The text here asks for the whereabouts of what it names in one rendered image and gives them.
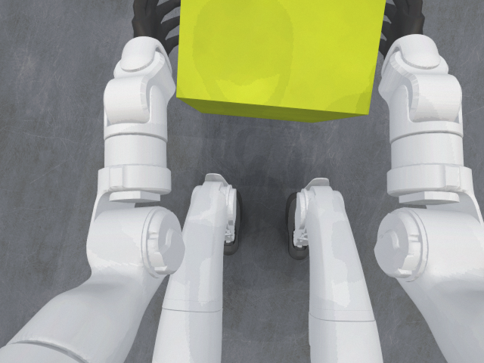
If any robot left hand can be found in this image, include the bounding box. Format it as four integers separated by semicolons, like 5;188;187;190
132;0;181;57

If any robot left forearm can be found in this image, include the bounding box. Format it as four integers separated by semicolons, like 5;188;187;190
86;36;175;265

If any robot right hand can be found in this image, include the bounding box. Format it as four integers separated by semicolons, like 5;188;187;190
378;0;425;60

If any robot left thigh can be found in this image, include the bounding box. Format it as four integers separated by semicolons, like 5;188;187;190
152;181;237;363

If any left robot upper arm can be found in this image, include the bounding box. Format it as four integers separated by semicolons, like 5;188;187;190
0;206;185;363

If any right robot upper arm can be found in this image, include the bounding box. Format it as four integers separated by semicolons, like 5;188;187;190
374;207;484;363

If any robot right forearm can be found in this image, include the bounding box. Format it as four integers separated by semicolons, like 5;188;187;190
378;34;484;229

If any robot thigh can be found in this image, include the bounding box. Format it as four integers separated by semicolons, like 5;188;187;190
296;186;383;363
152;181;237;363

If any carton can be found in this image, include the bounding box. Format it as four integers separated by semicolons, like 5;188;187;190
176;0;386;123

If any robot right thigh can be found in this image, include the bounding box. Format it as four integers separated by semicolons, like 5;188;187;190
296;186;383;363

